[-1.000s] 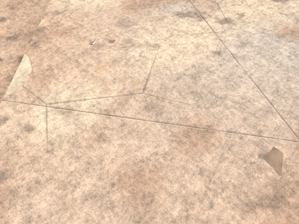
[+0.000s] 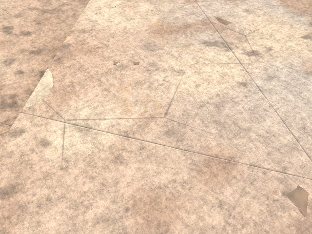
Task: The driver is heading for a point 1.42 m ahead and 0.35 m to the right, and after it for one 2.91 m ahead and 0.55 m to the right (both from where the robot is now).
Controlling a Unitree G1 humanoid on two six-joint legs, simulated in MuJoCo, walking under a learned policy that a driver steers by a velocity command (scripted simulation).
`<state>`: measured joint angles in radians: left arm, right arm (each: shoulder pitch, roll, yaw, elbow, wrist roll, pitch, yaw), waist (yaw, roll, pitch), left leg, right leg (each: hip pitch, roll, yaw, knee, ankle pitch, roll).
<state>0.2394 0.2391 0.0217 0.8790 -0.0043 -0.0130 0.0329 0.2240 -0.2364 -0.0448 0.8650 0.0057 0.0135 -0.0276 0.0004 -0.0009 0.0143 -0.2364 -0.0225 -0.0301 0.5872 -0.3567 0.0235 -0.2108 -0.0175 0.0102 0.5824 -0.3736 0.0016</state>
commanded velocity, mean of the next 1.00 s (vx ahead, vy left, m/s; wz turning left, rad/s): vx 0.42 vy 0.00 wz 0.00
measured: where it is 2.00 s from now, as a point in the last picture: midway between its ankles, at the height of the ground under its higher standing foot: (175, 141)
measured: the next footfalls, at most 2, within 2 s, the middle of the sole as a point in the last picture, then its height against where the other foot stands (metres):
left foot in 0.58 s outside the picture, level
right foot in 1.10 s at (197, 204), level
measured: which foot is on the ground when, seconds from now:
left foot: down 0.00-0.22, up 0.24-0.56, down 0.58-1.00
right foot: down 0.00-0.58, up 0.60-1.00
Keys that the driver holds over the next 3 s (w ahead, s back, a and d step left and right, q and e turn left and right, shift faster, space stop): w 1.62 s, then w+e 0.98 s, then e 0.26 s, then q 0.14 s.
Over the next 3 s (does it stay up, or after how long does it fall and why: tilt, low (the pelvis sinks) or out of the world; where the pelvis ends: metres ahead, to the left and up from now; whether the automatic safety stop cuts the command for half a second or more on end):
stays up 1.45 -0.17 0.01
